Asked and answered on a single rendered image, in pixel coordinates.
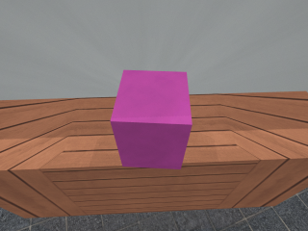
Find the carton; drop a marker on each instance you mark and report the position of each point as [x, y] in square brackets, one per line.
[152, 118]

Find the pedestal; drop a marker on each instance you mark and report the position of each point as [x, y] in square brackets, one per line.
[59, 158]

